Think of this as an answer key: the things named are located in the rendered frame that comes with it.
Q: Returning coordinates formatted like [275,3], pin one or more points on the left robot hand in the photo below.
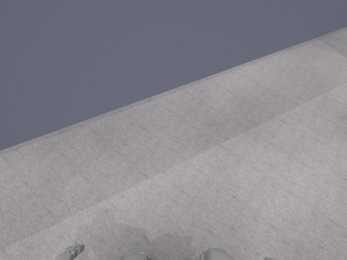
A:
[71,252]

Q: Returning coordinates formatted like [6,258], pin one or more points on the robot right thigh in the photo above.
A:
[215,254]

